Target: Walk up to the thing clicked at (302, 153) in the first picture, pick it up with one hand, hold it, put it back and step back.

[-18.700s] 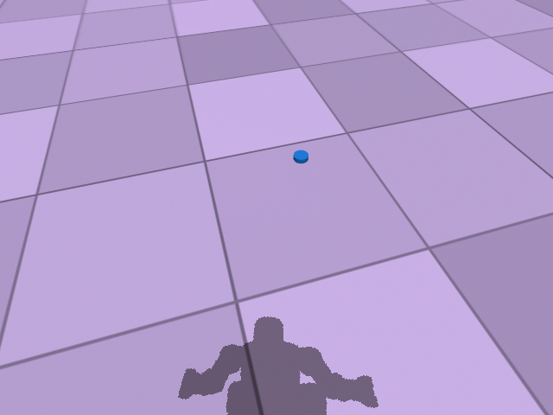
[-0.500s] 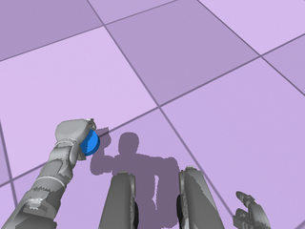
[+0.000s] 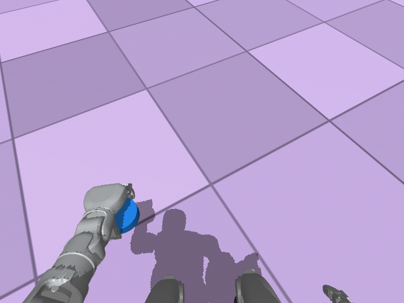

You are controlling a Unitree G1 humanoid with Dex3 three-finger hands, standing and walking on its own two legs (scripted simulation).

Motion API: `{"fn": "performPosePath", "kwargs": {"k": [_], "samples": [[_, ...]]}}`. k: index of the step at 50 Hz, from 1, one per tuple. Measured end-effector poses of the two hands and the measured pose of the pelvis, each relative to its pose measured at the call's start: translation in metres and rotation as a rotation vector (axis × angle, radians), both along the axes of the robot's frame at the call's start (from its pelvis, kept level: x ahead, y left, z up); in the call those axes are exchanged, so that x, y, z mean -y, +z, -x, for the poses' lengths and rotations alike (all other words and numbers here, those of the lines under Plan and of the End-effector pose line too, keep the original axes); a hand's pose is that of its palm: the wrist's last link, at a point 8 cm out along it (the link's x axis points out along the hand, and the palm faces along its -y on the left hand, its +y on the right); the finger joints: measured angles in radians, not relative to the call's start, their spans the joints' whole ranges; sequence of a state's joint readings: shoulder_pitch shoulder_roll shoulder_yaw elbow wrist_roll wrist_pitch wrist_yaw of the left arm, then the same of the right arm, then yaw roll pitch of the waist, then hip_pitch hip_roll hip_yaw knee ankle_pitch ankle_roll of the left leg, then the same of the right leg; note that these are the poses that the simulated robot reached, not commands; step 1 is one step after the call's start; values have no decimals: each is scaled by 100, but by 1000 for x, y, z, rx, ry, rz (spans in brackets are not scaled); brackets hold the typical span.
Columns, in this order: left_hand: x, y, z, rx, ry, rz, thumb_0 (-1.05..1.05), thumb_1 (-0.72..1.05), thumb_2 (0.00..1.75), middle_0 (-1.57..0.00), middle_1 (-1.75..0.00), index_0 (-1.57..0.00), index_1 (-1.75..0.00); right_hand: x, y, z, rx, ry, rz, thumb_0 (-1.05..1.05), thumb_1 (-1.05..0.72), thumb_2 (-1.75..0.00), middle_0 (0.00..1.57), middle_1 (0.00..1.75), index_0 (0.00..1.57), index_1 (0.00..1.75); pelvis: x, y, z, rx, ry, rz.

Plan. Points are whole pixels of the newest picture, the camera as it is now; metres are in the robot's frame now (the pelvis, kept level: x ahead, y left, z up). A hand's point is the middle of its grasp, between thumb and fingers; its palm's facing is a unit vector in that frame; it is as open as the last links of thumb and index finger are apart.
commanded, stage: lift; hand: left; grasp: from above
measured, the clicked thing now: (121, 214) +0.33 +0.21 -0.12
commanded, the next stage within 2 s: hold in 0.26 s
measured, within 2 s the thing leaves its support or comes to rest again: neither
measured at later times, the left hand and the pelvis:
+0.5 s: hand (103, 197) +0.33 +0.22 -0.02, palm faces -0.43 -0.06 -0.90, open 10.7 cm; pelvis +0.03 +0.00 +0.05, yaw +0 degrees
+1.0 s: hand (97, 191) +0.33 +0.22 +0.02, palm faces -0.43 -0.05 -0.90, open 10.7 cm; pelvis +0.03 +0.00 +0.06, yaw -1 degrees
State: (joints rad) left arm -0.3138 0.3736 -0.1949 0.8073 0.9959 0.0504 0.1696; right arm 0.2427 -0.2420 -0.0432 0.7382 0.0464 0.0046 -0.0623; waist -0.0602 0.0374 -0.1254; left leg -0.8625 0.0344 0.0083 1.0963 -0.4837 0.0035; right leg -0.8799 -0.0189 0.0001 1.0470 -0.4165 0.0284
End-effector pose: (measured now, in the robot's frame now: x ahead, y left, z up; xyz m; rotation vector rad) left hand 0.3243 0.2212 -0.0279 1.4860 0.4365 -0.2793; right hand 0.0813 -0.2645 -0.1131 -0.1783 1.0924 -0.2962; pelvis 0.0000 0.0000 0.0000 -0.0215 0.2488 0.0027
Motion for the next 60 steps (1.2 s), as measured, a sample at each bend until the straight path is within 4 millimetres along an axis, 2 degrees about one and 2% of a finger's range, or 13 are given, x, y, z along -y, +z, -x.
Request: {"fn": "performPosePath", "kwargs": {"k": [11, 22, 39, 60], "samples": [[-2, 34, -7, -2, 11, -1, -2, -5, 54, -76, -58, -63, -56, 1, 30, -15, 2, 5, -21, 1, -92, -91, 21, 30, 20, 30, 2, 31, -16, 56, 1, -8], [-2, 62, -13, 18, -4, -3, -3, -7, 60, -73, -62, -61, -59, 1, 50, -37, 42, 11, -29, 1, -92, -91, 20, 30, 20, 30, 1, 48, -28, 101, -2, -11], [-3, 92, -18, 9, -35, -11, -2, -5, 58, -71, -63, -59, -60, -7, 63, -59, 92, 25, -53, 1, -92, -91, 20, 30, 20, 30, -2, 60, -35, 146, -15, -15], [4, 112, -7, 7, -48, -2, -2, -6, 60, -70, -65, -58, -61, -5, 73, -70, 135, 44, -65, 1, -92, -91, 20, 30, 20, 30, 4, 68, -32, 189, -19, -23]]}}
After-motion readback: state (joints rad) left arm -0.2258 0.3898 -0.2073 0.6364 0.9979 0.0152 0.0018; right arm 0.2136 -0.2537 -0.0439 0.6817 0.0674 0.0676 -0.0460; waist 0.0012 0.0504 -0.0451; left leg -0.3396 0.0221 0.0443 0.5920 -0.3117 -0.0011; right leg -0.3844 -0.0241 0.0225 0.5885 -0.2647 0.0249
